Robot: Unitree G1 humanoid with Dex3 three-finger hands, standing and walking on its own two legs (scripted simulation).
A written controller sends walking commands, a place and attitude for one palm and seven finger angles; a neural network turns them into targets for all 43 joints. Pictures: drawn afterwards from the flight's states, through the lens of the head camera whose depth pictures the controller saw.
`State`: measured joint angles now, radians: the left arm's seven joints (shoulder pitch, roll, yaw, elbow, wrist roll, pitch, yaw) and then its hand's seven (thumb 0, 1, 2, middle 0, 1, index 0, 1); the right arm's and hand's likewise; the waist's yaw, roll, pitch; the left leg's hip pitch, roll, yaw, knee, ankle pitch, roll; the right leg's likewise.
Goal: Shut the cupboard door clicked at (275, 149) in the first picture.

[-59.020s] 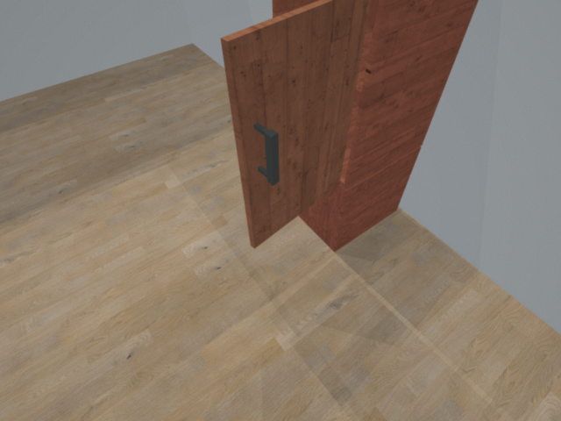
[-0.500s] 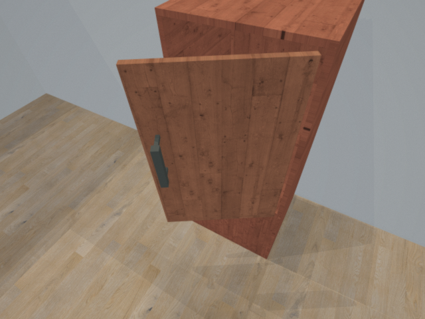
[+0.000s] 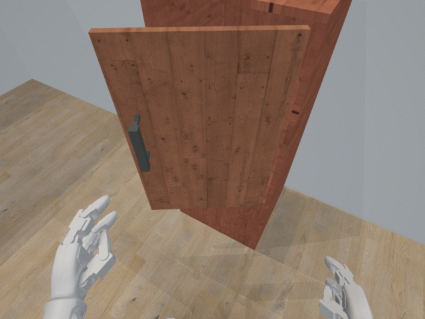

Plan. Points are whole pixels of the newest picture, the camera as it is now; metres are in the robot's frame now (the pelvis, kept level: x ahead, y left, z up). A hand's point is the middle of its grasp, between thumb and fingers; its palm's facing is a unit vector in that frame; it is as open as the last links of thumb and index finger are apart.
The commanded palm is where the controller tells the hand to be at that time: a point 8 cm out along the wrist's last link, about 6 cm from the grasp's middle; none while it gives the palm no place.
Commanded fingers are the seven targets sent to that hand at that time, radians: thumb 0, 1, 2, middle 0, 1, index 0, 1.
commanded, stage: raise the hand and make a fist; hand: left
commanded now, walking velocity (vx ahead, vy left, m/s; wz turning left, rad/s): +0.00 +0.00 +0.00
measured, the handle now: (141, 144) +0.48 +0.19 +0.04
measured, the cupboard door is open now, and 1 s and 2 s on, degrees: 32 32 32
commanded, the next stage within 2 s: bring the fist close to the handle in 1.64 s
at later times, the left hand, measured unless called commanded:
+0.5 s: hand (108, 286) +0.19 +0.20 -0.01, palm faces +0.03 -1.00 +0.02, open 4.4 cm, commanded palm +0.15 +0.25 +0.01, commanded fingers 0.00 0.90 0.90 -0.92 -1.08 -0.92 -1.08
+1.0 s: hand (76, 273) +0.19 +0.23 +0.04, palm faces +0.15 -0.99 -0.04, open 3.1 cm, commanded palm +0.17 +0.27 +0.04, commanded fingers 0.00 0.90 0.90 -1.30 -1.50 -1.30 -1.50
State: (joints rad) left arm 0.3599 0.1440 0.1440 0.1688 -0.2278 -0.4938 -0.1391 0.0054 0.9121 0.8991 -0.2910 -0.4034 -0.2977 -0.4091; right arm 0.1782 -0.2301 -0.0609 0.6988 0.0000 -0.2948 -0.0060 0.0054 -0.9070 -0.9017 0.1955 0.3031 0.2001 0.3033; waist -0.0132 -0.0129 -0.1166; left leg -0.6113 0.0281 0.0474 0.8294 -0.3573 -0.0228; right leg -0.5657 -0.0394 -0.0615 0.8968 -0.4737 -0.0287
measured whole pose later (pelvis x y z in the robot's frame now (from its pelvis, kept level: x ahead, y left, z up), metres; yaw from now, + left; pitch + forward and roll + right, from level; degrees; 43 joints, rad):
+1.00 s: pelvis -0.02 +0.04 -0.03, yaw +1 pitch +11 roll -3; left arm 0.44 0.21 0.13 -0.14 -0.24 -0.37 -0.11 0.02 0.90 0.90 -1.19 -1.39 -1.20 -1.39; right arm 0.23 -0.21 0.03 0.48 0.01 -0.19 -0.05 0.01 -0.90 -0.90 0.20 0.30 0.20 0.30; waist 0.02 0.04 -0.13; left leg -0.84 0.03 -0.01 1.09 -0.45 0.02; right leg -0.72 -0.03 -0.10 1.05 -0.52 0.00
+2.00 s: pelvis -0.01 +0.01 -0.03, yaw +1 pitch +11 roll -1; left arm 0.16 0.19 0.10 0.07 -0.25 -0.35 -0.17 0.02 0.90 0.90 -1.30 -1.50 -1.31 -1.50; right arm 0.23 -0.24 0.02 0.56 0.02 -0.17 -0.05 0.01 -0.90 -0.90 0.20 0.30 0.20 0.30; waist 0.02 0.05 -0.11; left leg -0.80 0.04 -0.01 1.05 -0.44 -0.02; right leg -0.71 -0.02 -0.10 1.05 -0.53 -0.03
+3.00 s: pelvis -0.01 +0.01 -0.02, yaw -1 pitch +13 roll +0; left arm -0.37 0.16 0.15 0.66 -0.14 -0.40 -0.01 0.02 0.90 0.90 -1.30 -1.50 -1.30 -1.50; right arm 0.31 -0.25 -0.02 0.64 0.01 -0.04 -0.01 0.01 -0.91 -0.90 0.20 0.30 0.20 0.30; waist -0.04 0.03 -0.12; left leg -0.79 0.05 0.04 0.96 -0.40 -0.01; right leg -0.73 -0.01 -0.05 0.99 -0.49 -0.03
